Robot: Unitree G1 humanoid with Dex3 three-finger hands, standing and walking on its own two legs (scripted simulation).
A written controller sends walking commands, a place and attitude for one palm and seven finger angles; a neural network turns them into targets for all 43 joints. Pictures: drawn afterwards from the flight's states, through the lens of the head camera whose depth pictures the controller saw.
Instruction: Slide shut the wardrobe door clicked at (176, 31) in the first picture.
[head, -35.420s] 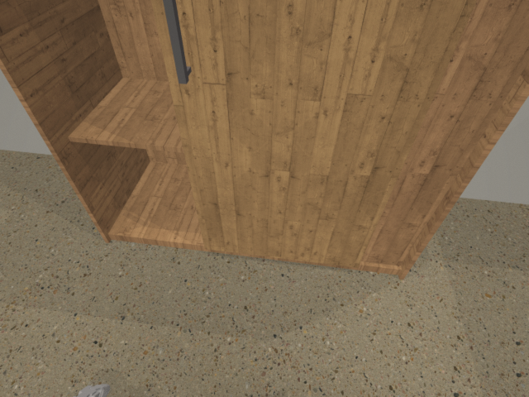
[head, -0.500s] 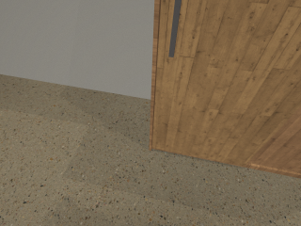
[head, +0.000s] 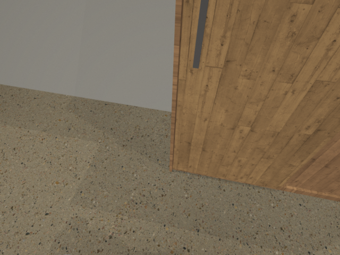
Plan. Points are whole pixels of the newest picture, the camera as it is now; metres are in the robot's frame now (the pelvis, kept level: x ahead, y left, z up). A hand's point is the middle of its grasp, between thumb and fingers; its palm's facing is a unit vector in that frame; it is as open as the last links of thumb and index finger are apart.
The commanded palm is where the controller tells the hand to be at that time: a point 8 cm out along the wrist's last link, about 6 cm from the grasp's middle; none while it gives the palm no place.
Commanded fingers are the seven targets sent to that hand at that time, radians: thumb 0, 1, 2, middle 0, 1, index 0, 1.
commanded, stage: look to check the result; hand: right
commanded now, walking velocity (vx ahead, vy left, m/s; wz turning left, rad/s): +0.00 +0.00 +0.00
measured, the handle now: (202, 22) +0.68 -0.05 +0.22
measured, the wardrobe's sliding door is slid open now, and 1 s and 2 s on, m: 0.00 0.00 0.00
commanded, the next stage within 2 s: stand and wait in 0.20 s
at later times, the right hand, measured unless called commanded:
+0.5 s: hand out of the picture +0.09 -0.22 -0.16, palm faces -0.03 +0.95 -0.32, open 7.3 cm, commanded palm none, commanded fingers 0.00 -0.90 -0.90 0.20 0.30 0.20 0.30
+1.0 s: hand out of the picture +0.07 -0.22 -0.16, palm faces -0.03 +0.94 -0.33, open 7.3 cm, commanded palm none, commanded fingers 0.00 -0.90 -0.90 0.20 0.30 0.20 0.30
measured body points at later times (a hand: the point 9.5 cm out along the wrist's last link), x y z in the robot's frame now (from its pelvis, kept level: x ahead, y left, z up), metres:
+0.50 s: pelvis +0.01 +0.02 +0.00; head +0.02 +0.02 +0.45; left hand +0.09 +0.31 -0.14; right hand +0.09 -0.27 -0.14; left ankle -0.04 +0.13 -0.75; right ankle -0.02 -0.10 -0.75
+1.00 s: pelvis +0.00 +0.02 +0.00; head +0.01 +0.03 +0.45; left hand +0.07 +0.32 -0.14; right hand +0.08 -0.27 -0.13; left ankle -0.04 +0.13 -0.75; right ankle -0.02 -0.10 -0.75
